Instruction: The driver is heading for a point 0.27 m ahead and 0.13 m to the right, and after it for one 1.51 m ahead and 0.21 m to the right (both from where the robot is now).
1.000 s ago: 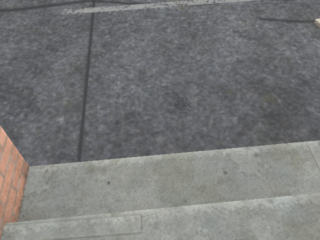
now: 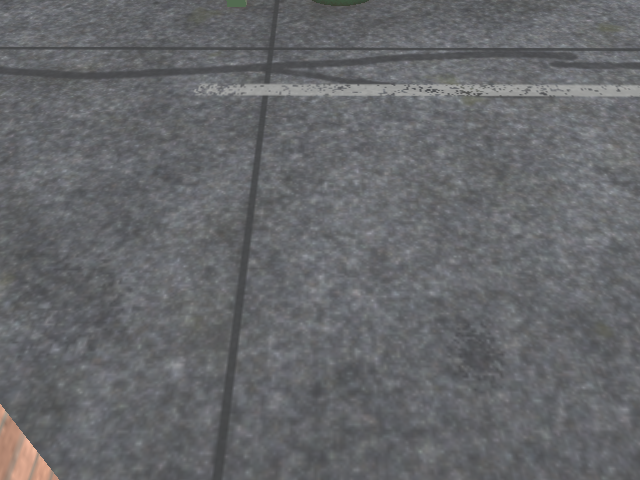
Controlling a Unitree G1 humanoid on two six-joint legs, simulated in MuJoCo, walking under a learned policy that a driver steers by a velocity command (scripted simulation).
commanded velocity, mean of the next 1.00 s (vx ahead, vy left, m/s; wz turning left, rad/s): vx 0.16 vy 0.00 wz -0.29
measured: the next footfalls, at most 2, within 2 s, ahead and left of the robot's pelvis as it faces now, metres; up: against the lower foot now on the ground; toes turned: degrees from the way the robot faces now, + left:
right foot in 0.18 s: +0.30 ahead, -0.14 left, -0.13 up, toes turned -13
left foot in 0.56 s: +0.41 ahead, +0.08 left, -0.13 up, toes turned -17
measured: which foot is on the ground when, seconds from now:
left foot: down 0.00-0.18, up 0.20-0.54, down 0.56-1.00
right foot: up 0.00-0.16, down 0.18-1.00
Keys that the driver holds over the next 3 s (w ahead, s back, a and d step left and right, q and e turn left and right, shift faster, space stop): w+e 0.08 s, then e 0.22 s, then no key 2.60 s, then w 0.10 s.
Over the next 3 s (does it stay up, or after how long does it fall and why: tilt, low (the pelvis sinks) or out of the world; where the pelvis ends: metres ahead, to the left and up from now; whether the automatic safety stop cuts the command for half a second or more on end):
stays up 0.34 -0.02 -0.10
